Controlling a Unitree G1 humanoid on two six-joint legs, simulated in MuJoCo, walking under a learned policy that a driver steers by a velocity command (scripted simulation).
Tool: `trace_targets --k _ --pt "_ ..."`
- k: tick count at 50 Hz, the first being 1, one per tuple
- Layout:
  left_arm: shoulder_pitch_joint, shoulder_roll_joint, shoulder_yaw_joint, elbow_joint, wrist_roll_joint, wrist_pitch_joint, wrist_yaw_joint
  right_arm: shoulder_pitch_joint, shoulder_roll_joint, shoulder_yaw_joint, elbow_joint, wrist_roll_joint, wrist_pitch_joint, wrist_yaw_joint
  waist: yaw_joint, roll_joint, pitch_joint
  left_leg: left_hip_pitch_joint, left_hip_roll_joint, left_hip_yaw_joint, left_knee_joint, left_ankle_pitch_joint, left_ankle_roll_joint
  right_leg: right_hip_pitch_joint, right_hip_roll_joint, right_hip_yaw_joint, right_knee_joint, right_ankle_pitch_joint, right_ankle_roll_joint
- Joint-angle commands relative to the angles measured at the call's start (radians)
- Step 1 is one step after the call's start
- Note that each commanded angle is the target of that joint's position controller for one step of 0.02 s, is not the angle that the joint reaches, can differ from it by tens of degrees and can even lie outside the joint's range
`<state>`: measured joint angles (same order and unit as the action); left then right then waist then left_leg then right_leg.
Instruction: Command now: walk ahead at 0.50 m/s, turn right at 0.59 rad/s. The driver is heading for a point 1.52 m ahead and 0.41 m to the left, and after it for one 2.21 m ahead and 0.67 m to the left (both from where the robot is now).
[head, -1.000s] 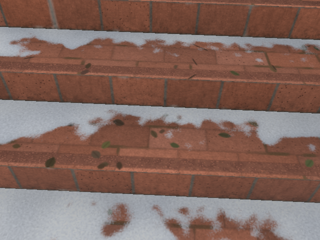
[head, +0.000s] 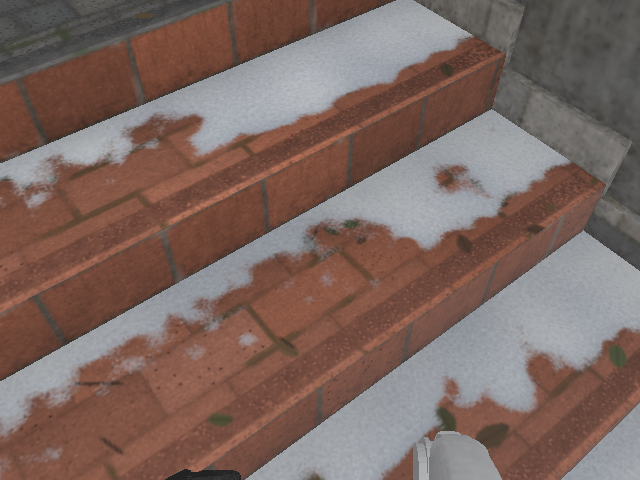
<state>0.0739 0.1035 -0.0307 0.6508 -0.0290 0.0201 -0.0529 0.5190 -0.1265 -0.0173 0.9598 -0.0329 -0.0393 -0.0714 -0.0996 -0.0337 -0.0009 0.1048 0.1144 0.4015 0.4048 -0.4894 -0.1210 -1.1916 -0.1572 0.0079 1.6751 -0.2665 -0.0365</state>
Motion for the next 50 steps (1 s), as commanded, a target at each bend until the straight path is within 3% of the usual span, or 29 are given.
trace_targets --k 1,2,3,4,5,6,7,8,10,13,15,17,22,24,25,27,29,30,31,32,33,34,36,39,41,44,46,48,50 --pt "-0.364 0.006 -0.017 -0.241 -0.015 -0.048 -0.037 -0.055 -0.177 -0.037 -0.06 0.024 0.032 -0.026 0.041 0.086 0.16 -0.144 0.236 -0.112 -0.29 0.815 0.202 0.164 -0.021 -0.142 -0.436 -0.025 -0.039" --pt "-0.292 0.055 0.004 -0.216 -0.018 -0.046 -0.039 -0.023 -0.275 -0.059 -0.054 0.035 0.033 -0.024 0.073 0.139 0.094 -0.199 0.211 -0.109 -0.252 1.209 0.246 0.455 0.095 -0.276 -0.556 -0.092 -0.052" --pt "-0.129 0.089 0.039 -0.149 -0.022 -0.046 -0.03 0.072 -0.292 -0.052 -0.014 0.023 0.023 -0.006 0.127 0.141 -0.03 -0.265 0.23 -0.1 -0.034 1.848 0.287 0.773 0.259 -0.393 -0.478 -0.18 -0.123" --pt "0.081 0.162 0.082 -0.09 -0.033 -0.047 -0.007 0.099 -0.288 -0.035 -0.025 0.021 -0.009 0.016 0.226 0.109 -0.207 -0.45 0.192 -0.138 0.247 2.024 0.255 1.166 0.273 -0.261 -0.535 -0.099 -0.208" --pt "0.288 0.233 0.129 -0.061 -0.047 -0.027 0.033 0.033 -0.37 -0.048 -0.067 0.053 -0.068 0.052 0.336 0.169 -0.358 -0.591 0.141 -0.199 0.467 1.777 0.197 1.479 0.215 -0.023 -0.744 -0.052 -0.259" --pt "0.378 0.368 0.169 -0.032 -0.046 -0.015 0.074 -0.109 -0.323 -0.034 -0.118 0.087 -0.106 0.077 0.361 -0.012 -0.457 -0.74 -0.087 -0.239 0.995 0.759 0.111 1.633 0.0 0.508 -1.15 -0.16 -0.346" --pt "0.393 0.388 0.164 0.041 0.038 -0.029 0.08 -0.124 -0.24 -0.037 -0.123 0.075 -0.138 0.111 0.26 -0.16 -0.594 -0.708 -0.106 -0.491 1.286 0.33 0.157 1.535 -0.135 0.828 -1.318 -0.158 -0.352" --pt "0.406 0.29 0.138 0.075 0.062 -0.042 0.061 -0.239 -0.195 -0.038 -0.141 0.089 -0.134 0.111 0.272 -0.063 -0.489 -0.731 -0.097 -0.532 1.435 0.251 0.197 1.395 -0.13 0.74 -1.311 -0.154 -0.294" --pt "0.363 0.098 0.074 0.157 0.049 -0.091 0.027 -0.454 -0.057 0.001 -0.268 0.081 -0.104 0.092 0.214 0.052 -0.15 -0.938 -0.075 -0.538 1.59 0.099 0.257 1.091 -0.091 0.49 -1.214 -0.027 -0.201" --pt "0.227 -0.025 0.027 0.192 0.061 -0.113 0.007 -0.357 0.038 0.057 -0.306 0.088 -0.061 0.108 0.058 0.06 -0.003 -1.051 -0.084 -0.605 1.612 0.07 0.307 0.86 -0.083 0.221 -1.255 0.093 -0.113" --pt "0.058 0.034 0.026 0.141 0.056 -0.131 0.01 -0.31 -0.05 0.044 -0.306 0.107 -0.03 0.093 -0.036 0.051 0.069 -1.001 -0.079 -0.571 1.279 0.221 0.278 0.707 -0.05 0.044 -1.421 0.137 -0.069" --pt "0.086 0.099 0.03 0.168 0.078 -0.137 0.023 -0.309 -0.087 0.032 -0.303 0.048 -0.003 0.078 -0.03 0.013 0.05 -0.94 -0.132 -0.47 1.288 0.411 0.217 0.659 -0.034 -0.078 -1.49 0.213 -0.093" --pt "0.339 0.135 0.023 0.258 0.069 -0.082 0.052 -0.516 -0.008 0.069 -0.456 0.073 0.006 0.089 0.059 -0.02 0.132 -1.574 -0.123 -0.484 1.62 0.117 0.216 1.141 -0.105 -0.061 -1.433 0.173 -0.059" --pt "0.366 0.163 0.034 0.257 0.067 -0.064 0.102 -0.639 -0.021 0.075 -0.532 0.051 -0.003 0.118 0.078 -0.014 0.079 -1.515 -0.064 -0.423 1.407 0.176 0.197 1.184 -0.117 -0.088 -1.522 0.224 -0.049" --pt "0.294 0.222 0.048 0.223 0.062 -0.058 0.113 -0.625 -0.035 0.084 -0.543 0.036 0.001 0.132 0.053 -0.02 0.026 -1.228 -0.051 -0.305 1.144 0.198 0.202 1.057 -0.087 -0.17 -1.613 0.309 -0.057" --pt "0.301 0.286 0.071 0.225 0.039 -0.07 0.108 -0.598 -0.064 0.049 -0.521 0.017 0.004 0.136 0.025 -0.114 -0.093 -0.75 -0.169 -0.143 1.02 0.114 0.238 1.008 -0.079 -0.226 -1.547 1.11 -0.112" --pt "0.211 0.397 0.102 0.181 0.029 -0.057 0.092 -0.313 -0.198 -0.011 -0.445 0.046 0.012 0.127 -0.127 -0.276 -0.22 -0.629 -0.23 -0.187 0.854 -0.073 0.29 1.273 -0.122 -0.178 -1.189 1.772 -0.121" --pt "0.165 0.4 0.113 0.138 -0.001 -0.055 0.092 -0.22 -0.261 -0.038 -0.39 0.049 0.023 0.118 -0.153 -0.249 -0.235 -0.547 -0.246 -0.314 0.631 0.003 0.314 1.309 -0.086 -0.159 -0.972 1.739 -0.085" --pt "0.082 0.325 0.106 0.071 -0.017 -0.076 0.098 -0.108 -0.328 -0.056 -0.314 0.012 0.026 0.122 -0.142 0.012 -0.184 -0.375 -0.149 -0.722 0.365 -0.003 0.39 0.994 0.012 -0.084 -0.588 1.05 -0.05" --pt "0.097 0.178 0.071 -0.004 0.014 -0.115 0.072 -0.159 -0.372 -0.071 -0.295 0.01 0.022 0.104 0.005 0.441 -0.198 -0.242 -0.005 -1.315 -0.061 -0.009 0.492 0.659 0.307 0.048 -0.191 0.05 0.01" --pt "0.232 0.131 0.064 0.001 0.014 -0.152 0.033 -0.207 -0.265 -0.031 -0.311 0.0 0.002 0.098 0.083 0.335 -0.24 -0.243 0.05 -1.379 -0.1 -0.147 0.423 0.568 0.243 0.198 -0.019 0.049 -0.016" --pt "0.166 0.126 0.05 -0.033 0.016 -0.161 0.013 -0.155 -0.181 -0.013 -0.278 0.014 -0.01 0.1 0.068 0.212 -0.131 -0.368 0.021 -1.262 -0.06 -0.152 0.39 0.524 0.228 0.174 0.006 0.058 -0.038" --pt "0.076 0.084 0.031 -0.077 0.051 -0.163 0.02 -0.194 -0.106 -0.006 -0.252 0.01 -0.037 0.1 0.115 -0.01 -0.037 -0.519 -0.029 -1.035 0.059 0.005 0.332 0.44 0.146 0.154 -0.052 0.103 -0.07" --pt "0.076 0.104 0.024 -0.117 0.058 -0.157 0.022 -0.164 -0.127 -0.013 -0.224 0.023 -0.063 0.087 0.139 0.055 -0.043 -0.477 -0.059 -0.969 -0.015 0.205 0.365 0.344 0.136 0.112 0.054 0.031 -0.064" --pt "0.031 0.073 0.001 -0.142 0.048 -0.156 0.018 -0.093 -0.131 -0.001 -0.184 0.035 -0.05 0.088 0.136 0.036 -0.006 -0.39 -0.069 -0.894 -0.035 0.179 0.346 0.133 0.118 0.078 0.114 0.036 -0.071" --pt "-0.131 0.085 -0.019 -0.193 0.073 -0.164 0.026 -0.117 -0.121 0.004 -0.213 0.048 -0.023 0.076 0.09 -0.054 0.04 -0.553 -0.128 -0.779 -0.11 0.326 0.291 0.251 0.112 -0.059 -0.274 0.187 -0.017" --pt "-0.191 0.048 -0.029 -0.213 0.094 -0.177 0.038 -0.089 -0.148 -0.001 -0.188 0.042 -0.024 0.062 0.069 0.078 -0.032 -0.496 -0.098 -0.796 -0.105 0.608 0.306 0.319 0.138 -0.1 -0.361 0.301 0.014" --pt "-0.183 0.038 -0.025 -0.192 0.061 -0.177 0.032 0.028 -0.133 0.003 -0.149 0.039 -0.007 0.053 0.034 0.141 -0.086 -0.234 -0.063 -0.826 -0.027 0.735 0.315 0.178 0.168 -0.115 -0.306 0.203 0.018" --pt "-0.32 0.028 -0.027 -0.226 0.048 -0.181 0.02 0.212 -0.129 -0.005 -0.084 0.065 0.026 0.054 -0.036 0.139 -0.034 0.131 -0.067 -0.865 0.042 0.896 0.286 -0.174 0.206 -0.175 -0.192 -0.067 0.014"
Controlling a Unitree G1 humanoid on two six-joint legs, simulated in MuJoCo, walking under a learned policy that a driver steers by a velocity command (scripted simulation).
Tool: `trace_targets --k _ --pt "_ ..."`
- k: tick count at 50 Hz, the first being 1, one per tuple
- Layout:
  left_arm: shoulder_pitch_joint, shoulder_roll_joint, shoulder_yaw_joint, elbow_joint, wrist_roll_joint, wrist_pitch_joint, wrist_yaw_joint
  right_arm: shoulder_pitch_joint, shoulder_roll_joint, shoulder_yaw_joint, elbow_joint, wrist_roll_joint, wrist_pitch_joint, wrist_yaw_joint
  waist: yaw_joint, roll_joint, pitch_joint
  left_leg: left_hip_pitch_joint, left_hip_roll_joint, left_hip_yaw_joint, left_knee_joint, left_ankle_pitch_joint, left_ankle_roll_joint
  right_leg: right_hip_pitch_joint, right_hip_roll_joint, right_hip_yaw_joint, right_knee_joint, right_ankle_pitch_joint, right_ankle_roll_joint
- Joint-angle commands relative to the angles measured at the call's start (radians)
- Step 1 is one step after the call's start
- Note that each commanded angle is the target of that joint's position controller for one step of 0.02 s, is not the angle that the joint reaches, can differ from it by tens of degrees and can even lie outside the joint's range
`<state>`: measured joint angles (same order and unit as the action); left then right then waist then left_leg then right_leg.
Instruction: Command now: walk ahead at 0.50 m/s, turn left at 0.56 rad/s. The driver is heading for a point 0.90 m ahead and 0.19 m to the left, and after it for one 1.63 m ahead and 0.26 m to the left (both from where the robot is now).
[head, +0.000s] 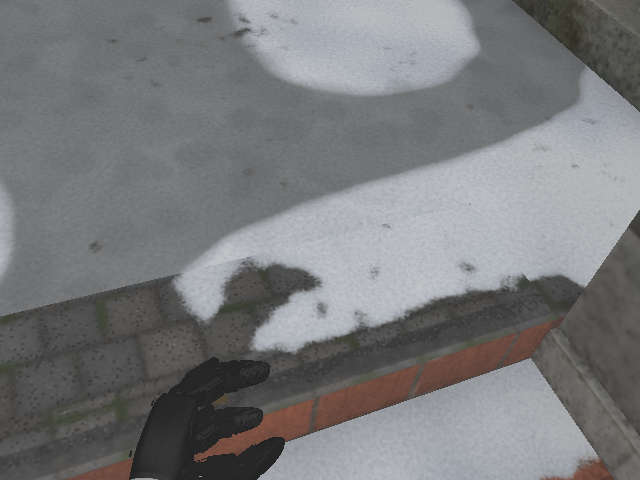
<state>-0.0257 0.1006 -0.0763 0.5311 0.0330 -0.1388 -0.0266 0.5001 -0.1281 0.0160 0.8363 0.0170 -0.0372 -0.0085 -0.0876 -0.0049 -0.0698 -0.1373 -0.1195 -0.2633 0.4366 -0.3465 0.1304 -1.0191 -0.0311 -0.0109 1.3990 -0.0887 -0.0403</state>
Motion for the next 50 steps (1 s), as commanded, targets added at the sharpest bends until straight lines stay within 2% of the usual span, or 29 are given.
trace_targets --k 1,5,7,8,9,10,11,13,15,16,17,18,19,20,21,22,23,24,25,29,31,32,35,36,37,38,41,45,50 --pt "-0.291 0.02 0.012 -0.125 -0.009 -0.039 -0.018 0.313 -0.096 -0.036 0.07 0.017 0.036 -0.011 -0.08 0.106 0.043 0.524 0.175 -0.206 0.062 0.96 0.016 -0.454 0.097 -0.19 0.112 -0.343 0.009" --pt "-0.381 0.017 0.012 -0.206 0.001 -0.074 -0.017 0.331 -0.065 -0.043 0.119 -0.008 0.037 -0.049 -0.038 0.224 0.001 0.651 0.206 -0.235 0.19 1.819 -0.038 -0.301 0.1 -0.125 -0.094 -0.545 -0.039" --pt "-0.026 0.183 0.097 -0.148 -0.03 -0.089 0.011 -0.053 -0.121 -0.055 0.007 -0.037 0.016 -0.026 0.249 0.126 -0.176 -0.076 0.085 -0.265 0.45 1.997 -0.165 0.904 0.064 0.038 -0.719 -0.3 -0.056" --pt "0.356 0.297 0.156 0.013 -0.094 -0.067 0.028 -0.278 -0.216 -0.068 -0.079 -0.054 -0.014 -0.02 0.419 0.009 -0.272 -0.169 0.058 -0.189 0.788 1.415 -0.217 1.278 -0.052 0.149 -1.155 0.304 -0.072" --pt "0.526 0.307 0.171 0.237 -0.111 -0.045 0.034 -0.428 -0.17 -0.067 -0.206 -0.08 -0.035 -0.023 0.347 -0.28 -0.004 -0.556 -0.072 0.019 1.167 -0.209 -0.229 1.418 -0.151 0.143 -1.369 0.713 -0.061" --pt "0.586 0.222 0.142 0.335 -0.029 -0.018 0.032 -0.49 -0.081 -0.035 -0.277 -0.047 -0.074 -0.024 0.294 -0.316 0.147 -1.043 -0.086 0.115 1.604 -0.617 -0.175 1.571 -0.219 0.103 -1.141 1.224 -0.004" --pt "0.584 0.119 0.113 0.326 0.075 0.022 0.033 -0.42 -0.031 -0.022 -0.31 0.031 -0.09 -0.009 0.237 -0.356 0.046 -1.463 -0.098 0.152 1.928 -0.733 -0.17 1.811 -0.44 0.183 -0.763 1.827 -0.126" --pt "0.419 0.018 0.103 0.35 0.093 0.077 0.037 -0.474 0.047 0.028 -0.394 0.067 -0.061 0.007 0.176 -0.179 -0.121 -1.608 0.042 0.175 2.011 -0.702 -0.112 1.785 -0.404 0.068 -0.913 1.184 -0.112" --pt "-0.061 0.102 0.102 0.299 -0.005 0.109 0.045 -0.469 0.141 0.103 -0.552 0.012 -0.05 0.042 -0.144 -0.117 0.125 -1.213 0.249 0.233 1.38 -0.643 -0.089 0.955 -0.282 -0.162 -1.212 0.747 0.027" --pt "-0.286 0.281 0.134 0.218 -0.044 0.118 0.069 -0.285 0.032 0.084 -0.521 -0.025 -0.07 0.064 -0.266 -0.143 0.077 -0.499 0.182 0.341 0.971 -0.341 -0.107 0.41 -0.151 -0.252 -1.267 0.959 0.021" --pt "-0.159 0.411 0.201 0.171 -0.016 0.088 0.082 -0.074 -0.095 0.002 -0.345 -0.08 -0.076 0.053 -0.226 -0.066 -0.112 -0.007 -0.075 0.494 1.071 0.028 -0.158 0.368 -0.125 -0.168 -1.164 1.525 -0.087" --pt "-0.184 0.531 0.222 0.141 -0.028 0.062 0.06 0.111 -0.188 -0.058 -0.257 -0.066 -0.06 0.03 -0.322 -0.088 -0.293 0.196 -0.039 0.442 0.949 0.165 -0.141 0.501 -0.19 -0.128 -0.962 1.887 -0.095" --pt "-0.201 0.516 0.219 0.11 -0.057 0.045 0.044 0.284 -0.258 -0.101 -0.178 -0.069 -0.035 0.006 -0.393 -0.029 -0.357 0.27 -0.035 0.329 0.723 0.208 -0.097 0.602 -0.213 -0.082 -0.668 2.029 -0.097" --pt "-0.18 0.409 0.193 0.087 -0.111 0.035 0.033 0.28 -0.346 -0.114 -0.175 -0.1 -0.028 -0.016 -0.385 0.361 -0.304 0.305 0.119 -0.002 0.212 0.613 0.12 0.569 0.018 -0.037 0.052 0.708 0.042" --pt "0.013 0.273 0.151 0.125 -0.027 0.018 0.004 0.061 -0.37 -0.095 -0.196 -0.096 -0.01 -0.021 -0.143 0.77 -0.347 0.382 0.291 -0.44 0.169 1.403 0.255 0.409 0.191 0.05 0.563 -0.328 0.049" --pt "0.145 0.294 0.165 0.182 -0.029 -0.016 -0.042 0.03 -0.277 -0.074 -0.234 -0.072 0.001 -0.006 -0.128 0.474 -0.542 0.457 0.376 -0.579 0.162 1.083 0.327 0.324 0.146 0.234 0.755 -0.385 0.01" --pt "-0.001 0.24 0.148 0.086 -0.043 -0.016 -0.049 0.126 -0.265 -0.086 -0.169 -0.024 -0.003 0.013 -0.164 0.298 -0.375 0.378 0.362 -0.688 0.058 0.552 0.296 0.165 0.165 0.174 0.8 -0.44 0.008" --pt "-0.127 0.108 0.103 -0.011 -0.037 -0.017 -0.035 0.108 -0.255 -0.09 -0.104 0.021 -0.016 0.029 -0.124 0.153 -0.014 0.236 0.317 -0.599 0.016 0.3 0.25 -0.109 0.157 0.117 0.853 -0.559 0.017" --pt "-0.17 -0.003 0.05 -0.064 -0.014 -0.006 -0.016 0.065 -0.201 -0.075 -0.052 0.03 -0.028 0.025 -0.067 0.074 0.087 0.125 0.273 -0.484 0.034 0.195 0.164 -0.216 0.113 0.1 0.919 -0.586 0.009" --pt "-0.036 -0.008 -0.003 -0.145 -0.038 0.022 -0.004 -0.208 -0.088 -0.019 -0.087 -0.02 -0.004 0.001 0.151 0.035 0.227 -0.328 0.202 -0.105 -0.133 0.228 0.045 -0.159 0.021 -0.034 0.626 -0.549 -0.014" --pt "-0.138 0.015 -0.03 -0.269 0.002 0.012 0.0 -0.204 -0.156 -0.032 -0.05 0.014 0.01 -0.017 0.18 0.04 0.199 -0.436 0.183 -0.046 -0.262 0.245 0.017 -0.05 -0.068 -0.045 0.304 -0.473 -0.011" --pt "-0.084 0.052 -0.029 -0.272 0.036 0.018 0.006 -0.228 -0.227 -0.059 -0.067 0.021 0.02 -0.029 0.232 -0.036 0.055 -0.588 0.115 0.071 -0.363 0.399 0.026 0.457 -0.046 -0.114 -0.078 -0.308 -0.019" --pt "0.353 0.29 0.135 -0.137 0.011 0.039 0.068 -0.245 -0.468 -0.144 -0.091 0.02 -0.001 -0.018 0.449 0.176 -0.312 -0.244 0.177 0.007 -0.053 1.398 0.009 0.98 0.089 -0.131 -0.22 -0.25 0.043" --pt "0.514 0.339 0.156 -0.066 -0.003 0.053 0.088 -0.313 -0.421 -0.143 -0.119 0.027 0.0 -0.018 0.487 0.094 -0.271 -0.216 0.16 0.007 0.302 1.385 -0.038 1.012 0.062 0.046 -0.436 -0.359 0.018" --pt "0.594 0.41 0.153 0.026 0.007 0.049 0.072 -0.386 -0.193 -0.096 -0.192 -0.023 -0.018 -0.006 0.391 -0.405 -0.193 -0.379 -0.031 0.078 0.889 0.297 -0.093 0.99 -0.14 0.415 -0.634 -0.066 -0.088" --pt "0.406 0.308 0.107 -0.009 0.027 0.06 0.07 -0.187 -0.055 -0.073 -0.189 -0.035 -0.049 0.029 0.194 -0.601 -0.227 -0.543 -0.139 -0.095 1.378 0.035 -0.066 0.883 -0.274 0.887 -1.033 0.06 -0.187" --pt "0.166 0.096 0.091 0.055 -0.052 0.069 0.041 -0.085 -0.062 -0.05 -0.203 -0.018 0.0 0.037 -0.005 -0.066 0.047 -0.65 0.011 0.083 1.529 0.055 -0.092 0.603 -0.276 0.606 -1.014 -0.4 -0.16" --pt "0.231 0.042 0.102 0.185 -0.013 0.035 0.015 -0.15 -0.098 -0.047 -0.236 0.022 0.017 0.021 0.006 -0.016 0.106 -0.637 0.084 0.062 1.329 0.176 -0.081 0.578 -0.173 0.197 -0.979 -0.057 -0.112" --pt "0.329 0.173 0.135 0.229 0.005 0.047 0.084 -0.394 -0.114 -0.05 -0.343 0.012 0.041 0.007 0.089 -0.011 0.019 -0.645 0.152 0.196 0.832 0.187 -0.138 0.855 -0.221 0.0 -1.062 0.517 -0.112"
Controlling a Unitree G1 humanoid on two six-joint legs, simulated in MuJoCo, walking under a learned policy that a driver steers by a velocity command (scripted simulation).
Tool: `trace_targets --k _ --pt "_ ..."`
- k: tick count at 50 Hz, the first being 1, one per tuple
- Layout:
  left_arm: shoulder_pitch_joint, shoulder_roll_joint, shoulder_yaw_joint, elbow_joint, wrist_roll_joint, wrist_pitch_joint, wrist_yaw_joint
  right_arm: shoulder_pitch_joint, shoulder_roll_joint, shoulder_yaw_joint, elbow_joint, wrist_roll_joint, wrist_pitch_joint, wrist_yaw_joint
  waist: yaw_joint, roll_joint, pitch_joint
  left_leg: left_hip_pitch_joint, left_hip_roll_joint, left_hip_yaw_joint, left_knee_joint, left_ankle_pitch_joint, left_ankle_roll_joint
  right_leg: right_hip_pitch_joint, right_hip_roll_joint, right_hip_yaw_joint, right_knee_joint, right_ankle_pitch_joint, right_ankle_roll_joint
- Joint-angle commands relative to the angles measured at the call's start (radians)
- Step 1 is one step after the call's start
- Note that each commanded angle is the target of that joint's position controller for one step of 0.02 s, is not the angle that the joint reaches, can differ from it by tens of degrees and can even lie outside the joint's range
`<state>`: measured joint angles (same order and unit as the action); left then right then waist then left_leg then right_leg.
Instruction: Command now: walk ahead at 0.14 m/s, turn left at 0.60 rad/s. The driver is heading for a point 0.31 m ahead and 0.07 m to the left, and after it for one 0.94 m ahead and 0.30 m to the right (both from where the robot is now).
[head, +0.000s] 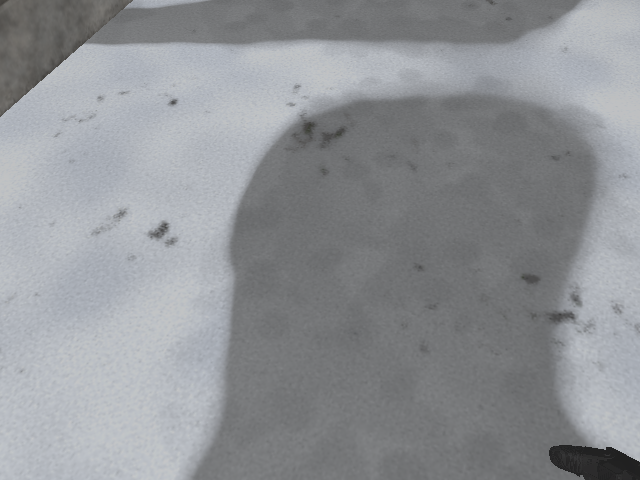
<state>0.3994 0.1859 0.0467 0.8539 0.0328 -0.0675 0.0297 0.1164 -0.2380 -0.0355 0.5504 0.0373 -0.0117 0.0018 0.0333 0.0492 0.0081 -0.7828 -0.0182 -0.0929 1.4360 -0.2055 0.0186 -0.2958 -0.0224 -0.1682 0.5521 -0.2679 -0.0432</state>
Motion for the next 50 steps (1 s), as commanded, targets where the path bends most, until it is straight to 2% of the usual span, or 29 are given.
trace_targets --k 1,3,5,7,10,12,13,14,15,16,17,18,19,20,22,24,26,29,31,33,34,35,36,37,40,43,46,48,50 --pt "-0.092 0.115 0.016 -0.089 -0.001 -0.018 0.037 -0.02 0.009 0.004 -0.064 -0.01 0.022 0.001 -0.028 -0.09 -0.082 0.027 0.064 0.039 -0.255 0.076 -0.032 0.173 -0.224 0.129 -0.209 0.706 -0.103" --pt "-0.08 0.163 0.027 -0.091 -0.017 0.006 0.044 -0.068 0.033 0.009 -0.081 -0.002 0.034 0.012 -0.005 -0.138 -0.091 0.086 0.087 0.07 -0.397 0.069 -0.034 0.213 -0.237 0.082 -0.214 0.63 -0.104" --pt "-0.071 0.173 0.034 -0.095 -0.032 0.016 0.044 -0.115 0.019 0.002 -0.091 0.006 0.045 0.028 0.019 -0.156 -0.073 0.12 0.102 0.086 -0.502 0.051 -0.021 0.237 -0.246 0.078 -0.225 0.531 -0.115" --pt "-0.092 0.201 0.046 -0.106 -0.027 0.032 0.04 -0.16 -0.003 -0.011 -0.099 0.007 0.057 0.034 0.035 -0.17 -0.017 0.145 0.117 0.103 -0.585 0.041 -0.004 0.202 -0.268 0.058 -0.237 0.453 -0.114" --pt "-0.097 0.204 0.049 -0.116 -0.033 0.044 0.026 -0.169 -0.025 -0.029 -0.082 0.008 0.061 0.049 0.037 -0.155 -0.006 0.22 0.086 0.147 -0.655 -0.058 0.019 0.2 -0.287 0.06 -0.211 0.437 -0.129" --pt "-0.135 0.223 0.057 -0.146 -0.049 0.053 0.02 -0.151 -0.019 -0.032 -0.053 -0.001 0.053 0.057 0.03 -0.111 -0.024 0.276 0.048 0.184 -0.771 -0.094 0.04 0.247 -0.29 0.043 -0.116 0.586 -0.117" --pt "-0.128 0.216 0.053 -0.139 -0.059 0.059 0.02 -0.105 -0.019 -0.039 -0.031 -0.001 0.043 0.052 0.002 -0.086 -0.047 0.392 0.007 0.199 -0.902 -0.005 0.061 0.221 -0.248 0.009 -0.016 0.683 -0.094" --pt "-0.087 0.209 0.048 -0.129 -0.056 0.057 0.016 -0.02 -0.064 -0.055 -0.011 -0.009 0.029 0.039 -0.036 -0.033 -0.117 0.6 0.013 0.116 -0.991 0.225 0.106 0.136 -0.18 -0.038 0.141 0.67 -0.047" --pt "-0.113 0.171 0.024 -0.186 -0.019 0.042 0.011 0.074 -0.185 -0.071 -0.023 -0.042 0.012 0.024 -0.059 0.208 -0.231 0.916 0.27 -0.229 -0.94 0.837 0.235 -0.181 -0.077 -0.067 0.462 0.199 0.032" --pt "-0.068 0.094 -0.02 -0.173 -0.008 0.03 -0.009 0.062 -0.104 -0.032 -0.024 -0.072 0.006 0.012 -0.064 0.265 -0.431 0.943 0.489 -0.468 -1.025 0.821 0.456 -0.267 0.006 0.122 0.695 -0.384 0.078" --pt "-0.078 0.13 0.005 -0.136 -0.047 0.04 -0.025 0.062 0.018 0.004 0.014 -0.073 -0.006 0.016 -0.065 0.085 -0.391 0.819 0.449 -0.345 -1.034 0.743 0.41 -0.217 -0.049 0.257 0.701 -0.393 0.082" --pt "-0.125 0.091 -0.006 -0.15 -0.069 0.053 -0.03 -0.007 0.043 0.013 0.038 -0.064 -0.021 0.023 -0.027 0.072 -0.289 0.779 0.375 -0.228 -1.021 0.664 0.326 -0.245 -0.074 0.277 0.618 -0.392 0.079" --pt "-0.138 0.073 -0.009 -0.145 -0.074 0.062 -0.021 -0.056 0.04 0.013 0.053 -0.05 -0.03 0.033 -0.001 0.045 -0.206 0.701 0.31 -0.134 -1.031 0.608 0.253 -0.234 -0.085 0.291 0.487 -0.351 0.078" --pt "-0.144 0.094 -0.003 -0.139 -0.058 0.074 -0.009 -0.106 0.028 0.01 0.05 -0.05 -0.034 0.031 0.016 0.057 -0.167 0.637 0.276 -0.072 -1.057 0.577 0.212 -0.184 -0.087 0.28 0.391 -0.279 0.087" --pt "-0.066 0.069 -0.008 -0.088 -0.034 0.09 -0.01 -0.137 -0.014 -0.003 0.05 -0.075 -0.032 0.032 0.043 0.036 -0.176 0.546 0.247 0.022 -1.071 0.609 0.208 -0.025 -0.05 0.217 0.293 -0.158 0.122" --pt "-0.075 0.073 -0.007 -0.093 -0.039 0.098 -0.011 -0.14 -0.051 -0.013 0.047 -0.073 -0.024 0.026 0.023 0.047 -0.168 0.543 0.26 0.033 -1.074 0.5 0.226 -0.003 -0.036 0.179 0.256 -0.103 0.141" --pt "-0.104 0.116 0.011 -0.113 -0.042 0.091 0.001 -0.087 -0.069 -0.023 0.063 -0.062 0.003 -0.003 -0.005 0.089 -0.121 0.548 0.283 0.017 -1.076 0.335 0.241 -0.052 -0.027 0.152 0.267 -0.12 0.144" --pt "-0.14 0.105 0.017 -0.147 -0.042 0.091 0.013 -0.056 -0.085 -0.037 0.076 -0.046 0.028 -0.032 -0.031 0.126 -0.063 0.543 0.335 -0.017 -1.09 0.167 0.234 -0.135 -0.037 0.137 0.328 -0.18 0.118" --pt "-0.131 0.087 0.015 -0.163 -0.037 0.083 0.005 -0.069 -0.09 -0.046 0.075 -0.03 0.031 -0.037 -0.018 0.133 -0.076 0.554 0.346 0.009 -1.042 0.225 0.22 -0.109 -0.039 0.127 0.273 -0.157 0.088" --pt "-0.093 0.077 0.015 -0.156 -0.025 0.075 -0.007 -0.104 -0.077 -0.048 0.077 -0.002 0.033 -0.043 0.018 0.102 -0.082 0.546 0.311 0.068 -0.948 0.213 0.154 -0.032 -0.013 0.096 0.078 0.026 0.041" --pt "-0.084 0.083 0.02 -0.158 -0.003 0.068 -0.01 -0.083 -0.053 -0.049 0.094 0.007 0.04 -0.042 0.017 0.017 -0.063 0.513 0.251 0.13 -0.833 0.094 0.083 0.006 -0.013 0.135 -0.031 0.185 -0.001" --pt "-0.074 0.184 0.048 -0.177 0.002 0.059 0.0 -0.046 0.002 -0.041 0.082 -0.018 0.047 -0.045 -0.021 -0.252 -0.057 0.344 0.13 0.247 -0.543 -0.149 -0.031 0.085 -0.178 0.416 -0.136 0.469 -0.085" --pt "-0.059 0.282 0.068 -0.211 0.002 0.048 0.002 -0.14 -0.011 -0.039 0.037 -0.033 0.048 -0.056 0.034 -0.396 -0.02 0.114 -0.01 0.163 -0.355 -0.455 -0.074 0.128 -0.331 0.682 -0.225 0.642 -0.257" --pt "-0.031 0.282 0.072 -0.222 0.023 0.031 -0.005 -0.153 -0.032 -0.047 0.041 -0.039 0.045 -0.058 0.064 -0.269 -0.063 0.076 0.01 0.05 -0.226 -0.464 -0.066 0.152 -0.343 0.691 -0.242 0.551 -0.305" --pt "-0.14 0.177 0.044 -0.239 -0.041 0.031 0.021 -0.143 -0.059 -0.065 0.061 -0.031 0.043 -0.07 0.005 -0.143 -0.057 0.061 0.057 0.005 -0.21 -0.281 -0.067 0.176 -0.236 0.544 -0.205 0.468 -0.198" --pt "-0.145 0.143 0.03 -0.249 -0.044 0.053 0.034 -0.13 -0.027 -0.053 0.051 -0.035 0.03 -0.048 -0.019 -0.144 -0.138 0.109 0.026 0.016 -0.276 -0.167 -0.076 0.238 -0.179 0.478 -0.18 0.589 -0.177" --pt "-0.131 0.159 0.034 -0.263 -0.052 0.064 0.038 -0.13 -0.018 -0.042 0.057 -0.03 0.034 -0.05 -0.013 -0.136 -0.15 0.141 0.005 0.02 -0.433 -0.165 -0.087 0.283 -0.166 0.489 -0.182 0.541 -0.178" --pt "-0.137 0.182 0.043 -0.275 -0.051 0.07 0.037 -0.136 -0.022 -0.04 0.056 -0.028 0.034 -0.053 -0.007 -0.167 -0.123 0.185 -0.004 0.02 -0.516 -0.171 -0.091 0.243 -0.161 0.513 -0.196 0.437 -0.185" --pt "-0.131 0.205 0.051 -0.279 -0.053 0.069 0.032 -0.147 -0.049 -0.048 0.066 -0.014 0.016 -0.055 0.014 -0.195 -0.087 0.224 0.0 0.031 -0.625 -0.16 -0.09 0.176 -0.143 0.544 -0.258 -0.008 -0.198"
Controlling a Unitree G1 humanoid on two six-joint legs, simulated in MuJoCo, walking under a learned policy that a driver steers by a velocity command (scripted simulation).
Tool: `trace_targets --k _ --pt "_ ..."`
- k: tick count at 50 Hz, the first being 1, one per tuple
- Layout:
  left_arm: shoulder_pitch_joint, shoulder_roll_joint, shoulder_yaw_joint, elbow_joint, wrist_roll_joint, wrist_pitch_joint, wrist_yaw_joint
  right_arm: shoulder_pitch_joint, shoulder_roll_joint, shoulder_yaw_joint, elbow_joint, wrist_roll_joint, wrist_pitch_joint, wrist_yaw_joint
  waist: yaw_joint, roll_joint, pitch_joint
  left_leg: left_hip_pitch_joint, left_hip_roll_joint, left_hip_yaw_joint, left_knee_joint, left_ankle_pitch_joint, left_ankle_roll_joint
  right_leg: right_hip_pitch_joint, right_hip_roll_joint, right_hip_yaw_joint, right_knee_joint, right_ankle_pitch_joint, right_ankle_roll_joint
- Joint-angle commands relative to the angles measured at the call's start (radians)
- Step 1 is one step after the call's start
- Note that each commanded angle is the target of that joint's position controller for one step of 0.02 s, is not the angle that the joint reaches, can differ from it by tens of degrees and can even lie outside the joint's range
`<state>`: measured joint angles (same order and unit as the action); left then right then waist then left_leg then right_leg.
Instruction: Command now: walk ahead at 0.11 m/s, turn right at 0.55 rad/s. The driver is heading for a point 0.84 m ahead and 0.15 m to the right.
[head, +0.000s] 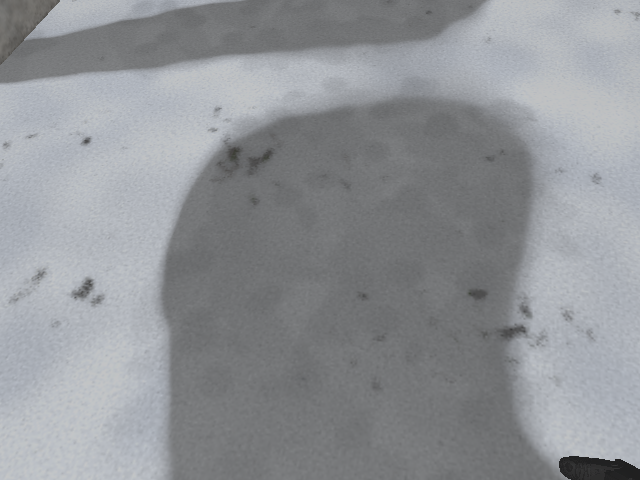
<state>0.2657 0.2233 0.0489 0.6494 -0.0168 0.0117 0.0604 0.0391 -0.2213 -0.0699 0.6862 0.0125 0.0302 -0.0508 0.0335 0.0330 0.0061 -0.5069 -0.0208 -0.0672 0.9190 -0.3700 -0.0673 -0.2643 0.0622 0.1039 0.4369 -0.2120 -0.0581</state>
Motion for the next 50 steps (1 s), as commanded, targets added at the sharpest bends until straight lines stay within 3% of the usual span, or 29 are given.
trace_targets --k 1,4,6,7,8,9,10,11,12,13,14,15,20,24,28,30,31,32,33,34,35,36,37,38,39,40,43,46,50 --pt "0.01 0.169 0.049 -0.074 -0.008 -0.014 -0.004 -0.083 -0.07 -0.015 -0.075 0.014 -0.035 0.002 0.027 -0.201 -0.053 -0.019 -0.009 0.018 -0.157 -0.003 0.0 0.09 -0.219 0.311 -0.178 -0.236 -0.193" --pt "-0.006 0.188 0.052 -0.083 -0.009 -0.025 -0.014 -0.074 -0.084 -0.024 -0.073 0.027 -0.083 0.031 0.014 -0.218 -0.02 0.102 -0.026 0.031 -0.285 -0.035 0.042 0.006 -0.223 0.382 -0.181 -0.348 -0.199" --pt "-0.029 0.176 0.048 -0.081 -0.017 -0.039 -0.028 0.012 -0.098 -0.037 -0.033 0.026 -0.111 0.041 -0.033 -0.199 -0.022 0.255 -0.027 0.034 -0.451 0.094 0.067 -0.058 -0.184 0.399 -0.124 -0.409 -0.167" --pt "-0.057 0.148 0.04 -0.092 -0.015 -0.046 -0.035 0.077 -0.106 -0.047 -0.01 0.028 -0.118 0.038 -0.073 -0.182 -0.031 0.369 -0.003 0.016 -0.524 0.121 0.086 -0.12 -0.147 0.387 -0.067 -0.413 -0.131" --pt "-0.082 0.102 0.024 -0.108 -0.009 -0.055 -0.038 0.185 -0.144 -0.06 0.014 0.024 -0.122 0.031 -0.117 -0.103 -0.069 0.537 0.128 -0.096 -0.558 0.051 0.125 -0.257 -0.095 0.313 0.098 -0.445 -0.079" --pt "-0.074 0.029 0.006 -0.127 -0.009 -0.063 -0.043 0.268 -0.207 -0.064 0.016 0.0 -0.12 0.021 -0.112 0.136 -0.097 0.664 0.339 -0.416 -0.681 -0.242 0.223 -0.468 0.036 0.098 0.419 -0.429 -0.016" --pt "-0.07 0.093 0.019 -0.15 -0.012 -0.073 -0.045 0.25 -0.21 -0.064 0.012 -0.026 -0.134 0.037 -0.069 0.232 -0.018 0.578 0.456 -0.679 -0.775 -0.409 0.317 -0.597 -0.022 0.082 0.591 -0.405 0.002" --pt "-0.08 0.154 0.037 -0.131 -0.016 -0.067 -0.041 0.207 -0.142 -0.049 -0.002 -0.012 -0.139 0.039 -0.067 0.156 0.058 0.549 0.434 -0.608 -0.769 -0.402 0.318 -0.656 -0.069 0.11 0.68 -0.304 0.01" --pt "-0.069 0.179 0.047 -0.107 -0.02 -0.056 -0.048 0.185 -0.117 -0.039 -0.014 0.003 -0.147 0.033 -0.057 0.115 0.081 0.549 0.383 -0.475 -0.75 -0.271 0.279 -0.683 -0.076 0.114 0.725 -0.212 0.024" --pt "-0.05 0.176 0.048 -0.087 -0.005 -0.051 -0.058 0.177 -0.102 -0.033 -0.018 0.003 -0.15 0.038 -0.054 0.08 0.061 0.554 0.326 -0.348 -0.74 -0.136 0.246 -0.672 -0.092 0.088 0.747 -0.142 0.031" --pt "-0.072 0.15 0.046 -0.095 -0.016 -0.054 -0.065 0.188 -0.11 -0.034 -0.013 -0.014 -0.149 0.04 -0.063 0.063 0.058 0.541 0.287 -0.244 -0.737 0.006 0.213 -0.659 -0.109 0.072 0.758 -0.068 0.037" --pt "-0.081 0.129 0.04 -0.095 -0.008 -0.058 -0.07 0.213 -0.119 -0.035 0.004 -0.022 -0.149 0.039 -0.068 0.056 0.043 0.508 0.261 -0.161 -0.742 0.098 0.197 -0.63 -0.12 0.038 0.799 -0.015 0.048" --pt "-0.143 0.096 0.032 -0.109 -0.019 -0.053 -0.078 0.291 -0.112 -0.02 0.047 -0.035 -0.151 0.038 -0.091 0.064 0.071 0.474 0.241 0.012 -0.751 0.317 0.209 -0.666 -0.146 0.018 0.763 0.121 0.089" --pt "-0.244 0.06 0.009 -0.137 -0.009 -0.061 -0.102 0.305 -0.157 -0.022 0.069 -0.027 -0.133 0.035 -0.114 0.061 0.112 0.514 0.245 0.105 -0.783 0.387 0.195 -0.611 -0.148 -0.056 0.491 0.205 0.078" --pt "-0.33 0.029 -0.012 -0.166 -0.01 -0.072 -0.137 0.383 -0.193 -0.023 0.114 -0.006 -0.117 0.037 -0.132 0.024 0.144 0.575 0.289 0.159 -0.759 0.536 0.202 -0.519 -0.129 -0.15 0.278 0.134 0.032" --pt "-0.3 0.062 0.002 -0.172 -0.006 -0.072 -0.14 0.386 -0.233 -0.029 0.13 0.003 -0.109 0.042 -0.083 0.074 0.088 0.605 0.305 0.185 -0.672 0.92 0.2 -0.363 -0.063 -0.201 0.221 0.055 -0.02" --pt "-0.234 0.102 0.019 -0.16 -0.001 -0.069 -0.135 0.38 -0.253 -0.032 0.137 0.007 -0.105 0.04 -0.033 0.108 0.034 0.624 0.308 0.197 -0.577 1.11 0.19 -0.258 -0.025 -0.215 0.194 0.026 -0.051" --pt "-0.092 0.152 0.047 -0.122 -0.004 -0.066 -0.125 0.361 -0.258 -0.031 0.141 0.006 -0.097 0.038 0.054 0.119 -0.052 0.601 0.29 0.222 -0.413 1.214 0.173 -0.061 0.008 -0.223 0.129 0.079 -0.088" --pt "0.068 0.209 0.075 -0.082 0.0 -0.059 -0.104 0.355 -0.246 -0.025 0.134 0.007 -0.099 0.033 0.133 0.099 -0.136 0.443 0.257 0.241 -0.203 1.124 0.144 0.216 -0.008 -0.171 0.105 0.158 -0.121" --pt "0.203 0.312 0.097 -0.046 0.009 -0.055 -0.078 0.372 -0.149 0.003 0.082 -0.029 -0.112 0.031 0.134 -0.114 -0.285 0.084 0.149 0.243 0.184 0.458 0.103 0.62 -0.246 0.168 0.164 0.224 -0.191" --pt "0.174 0.314 0.08 -0.063 0.017 -0.069 -0.079 0.466 -0.085 0.035 0.083 -0.021 -0.14 0.045 0.061 -0.274 -0.52 -0.091 0.007 0.052 0.475 -0.203 0.077 0.752 -0.476 0.682 -0.021 0.124 -0.353" --pt "0.147 0.226 0.06 -0.061 0.023 -0.074 -0.083 0.349 -0.191 -0.001 0.065 0.024 -0.159 0.051 0.105 -0.161 -0.457 -0.157 0.053 -0.057 0.536 -0.127 0.084 0.656 -0.43 0.603 -0.089 0.063 -0.298" --pt "0.091 0.19 0.047 -0.048 0.017 -0.077 -0.083 0.26 -0.18 0.005 0.027 0.044 -0.164 0.049 0.078 -0.146 -0.266 -0.209 0.092 -0.02 0.512 -0.051 0.093 0.482 -0.389 0.423 -0.105 0.086 -0.251" --pt "0.029 0.169 0.038 -0.039 0.009 -0.083 -0.086 0.233 -0.155 0.01 0.022 0.027 -0.165 0.039 0.028 -0.053 -0.152 -0.203 0.137 -0.002 0.431 0.027 0.095 0.316 -0.34 0.306 -0.124 0.164 -0.213" --pt "-0.011 0.139 0.028 -0.04 0.014 -0.091 -0.089 0.243 -0.157 0.003 0.027 0.012 -0.156 0.034 -0.009 -0.066 -0.107 -0.153 0.165 -0.005 0.377 0.074 0.092 0.206 -0.298 0.219 -0.149 0.237 -0.202" --pt "-0.033 0.127 0.024 -0.04 0.022 -0.098 -0.093 0.279 -0.153 0.001 0.039 0.008 -0.141 0.036 -0.042 -0.089 -0.087 -0.105 0.178 -0.009 0.355 0.106 0.09 0.133 -0.27 0.171 -0.187 0.243 -0.2" --pt "-0.039 0.132 0.024 -0.006 0.018 -0.124 -0.099 0.305 -0.126 0.003 0.056 -0.001 -0.102 0.032 -0.077 -0.089 -0.049 -0.106 0.189 0.002 0.285 0.162 0.064 0.046 -0.257 0.099 -0.262 0.302 -0.214" --pt "-0.004 0.15 0.028 0.03 0.012 -0.118 -0.088 0.2 -0.129 0.002 0.015 -0.017 -0.096 0.029 -0.056 -0.075 0.01 -0.197 0.191 0.01 0.153 0.286 0.031 0.04 -0.24 0.039 -0.29 0.36 -0.204" --pt "0.038 0.173 0.029 0.063 0.009 -0.105 -0.07 0.069 -0.102 0.014 -0.017 -0.011 -0.112 0.048 -0.005 -0.08 0.03 -0.197 0.155 0.035 -0.134 0.491 0.037 0.106 -0.218 -0.023 -0.301 0.304 -0.161"
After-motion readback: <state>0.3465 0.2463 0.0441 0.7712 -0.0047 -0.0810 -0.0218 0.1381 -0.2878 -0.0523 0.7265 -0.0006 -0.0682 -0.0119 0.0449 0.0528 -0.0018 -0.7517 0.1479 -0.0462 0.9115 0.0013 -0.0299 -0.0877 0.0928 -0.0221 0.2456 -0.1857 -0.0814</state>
